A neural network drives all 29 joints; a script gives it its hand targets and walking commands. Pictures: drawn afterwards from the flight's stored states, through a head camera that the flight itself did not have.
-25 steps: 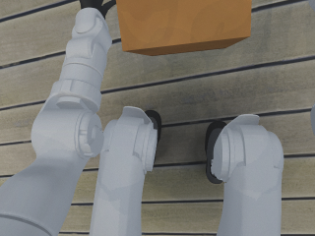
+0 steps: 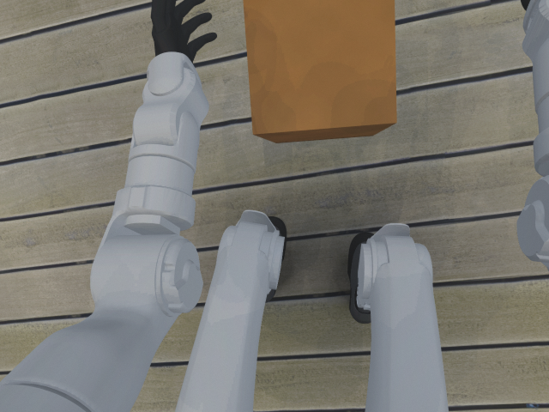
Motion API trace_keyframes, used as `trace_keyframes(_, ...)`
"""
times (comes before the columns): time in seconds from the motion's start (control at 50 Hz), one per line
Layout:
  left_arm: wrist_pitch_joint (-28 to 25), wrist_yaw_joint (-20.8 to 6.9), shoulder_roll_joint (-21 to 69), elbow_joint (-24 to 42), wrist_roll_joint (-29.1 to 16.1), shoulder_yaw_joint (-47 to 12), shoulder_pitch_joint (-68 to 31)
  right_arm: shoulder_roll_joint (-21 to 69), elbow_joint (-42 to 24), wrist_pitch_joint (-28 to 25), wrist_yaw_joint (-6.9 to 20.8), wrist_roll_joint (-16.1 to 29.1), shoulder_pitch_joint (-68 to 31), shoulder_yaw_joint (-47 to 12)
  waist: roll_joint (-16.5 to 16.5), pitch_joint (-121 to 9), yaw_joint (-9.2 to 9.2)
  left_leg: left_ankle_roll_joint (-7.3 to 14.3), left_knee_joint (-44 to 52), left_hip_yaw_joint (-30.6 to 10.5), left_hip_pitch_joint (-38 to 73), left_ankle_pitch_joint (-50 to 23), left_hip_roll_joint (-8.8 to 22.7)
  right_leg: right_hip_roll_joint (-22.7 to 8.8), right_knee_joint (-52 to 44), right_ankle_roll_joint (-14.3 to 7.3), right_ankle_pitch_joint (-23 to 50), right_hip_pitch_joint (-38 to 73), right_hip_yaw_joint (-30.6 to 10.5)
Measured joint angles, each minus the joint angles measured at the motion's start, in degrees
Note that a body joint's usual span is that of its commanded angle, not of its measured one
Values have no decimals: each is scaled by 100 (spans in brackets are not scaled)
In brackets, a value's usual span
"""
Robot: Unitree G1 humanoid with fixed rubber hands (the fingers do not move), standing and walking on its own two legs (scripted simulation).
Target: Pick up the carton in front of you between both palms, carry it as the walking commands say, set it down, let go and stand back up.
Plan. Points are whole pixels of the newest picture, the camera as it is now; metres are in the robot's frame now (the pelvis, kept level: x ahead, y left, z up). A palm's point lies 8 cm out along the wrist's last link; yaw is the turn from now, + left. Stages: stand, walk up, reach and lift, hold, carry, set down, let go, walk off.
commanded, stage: set down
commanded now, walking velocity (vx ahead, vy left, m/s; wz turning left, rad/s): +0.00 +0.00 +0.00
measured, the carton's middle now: (320, 78) +0.54 +0.01 -0.36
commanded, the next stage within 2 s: let go in 0.48 s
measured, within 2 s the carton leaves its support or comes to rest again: neither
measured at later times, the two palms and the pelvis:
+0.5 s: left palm out of the picture +0.50 +0.18 +0.04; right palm out of the picture +0.58 -0.22 +0.04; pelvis +0.03 -0.01 +0.13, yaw -1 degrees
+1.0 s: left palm out of the picture +0.40 +0.22 +0.15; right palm out of the picture +0.43 -0.23 +0.14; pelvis +0.09 +0.01 +0.24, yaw -4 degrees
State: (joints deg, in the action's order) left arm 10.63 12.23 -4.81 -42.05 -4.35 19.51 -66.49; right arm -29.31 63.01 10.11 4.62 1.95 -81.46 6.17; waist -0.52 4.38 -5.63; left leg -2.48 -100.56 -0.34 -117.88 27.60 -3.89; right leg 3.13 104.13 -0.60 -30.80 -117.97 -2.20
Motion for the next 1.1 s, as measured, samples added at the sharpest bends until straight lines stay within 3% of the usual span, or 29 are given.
trace_keyframes(0.24, 204, -120, 87, 531, 112, 88, 521, 137, -454, 215, 106, -216, 416, 201, 76, -376, -35, -3, 1370, -46, 914, -298, 79, 34, -1370, -28, 344, 870, -42)
trace_keyframes(0.5, 95, -359, 230, 572, 444, 279, 1035, 418, -362, 105, 220, -592, 803, 575, 141, -677, -56, -11, 3089, -113, 2244, -766, 152, 41, -3086, -63, 833, 2177, -72)
trace_keyframes(0.6, -27, -537, 248, 604, 671, 279, 1364, 649, -472, 9, 145, -849, 1134, 803, 120, -737, -2, 0, 3668, -154, 2734, -925, 184, 46, -3698, -67, 1007, 2682, -61)
trace_keyframes(0.7, -219, -876, 192, 795, 915, 12, 2225, 1107, -1134, -105, -182, -1018, 2193, 975, 105, -836, 110, 41, 4247, -183, 3357, -1036, 230, 63, -4345, -52, 1156, 3334, -62)
trace_keyframes(0.82, -394, -1342, -77, 1032, 971, -499, 3560, 1594, -2092, -255, -526, -841, 3955, 865, 54, -887, 176, 114, 4903, -185, 4389, -1104, 265, 64, -5099, -17, 1269, 4411, -94)
trace_keyframes(0.94, -592, -1592, -384, 1127, 675, -936, 4617, 1672, -2564, -487, -510, -612, 5244, 597, -52, -805, 159, 197, 5417, -163, 5548, -1106, 251, 21, -5692, 31, 1299, 5611, -140)
trace_keyframes(1.1, -918, -1621, -486, 1292, 386, -1392, 6044, 1657, -2693, -853, -427, -414, 6647, 270, -111, -801, 171, 273, 6047, -173, 7051, -1091, 190, -73, -6364, 69, 1280, 7151, -158)
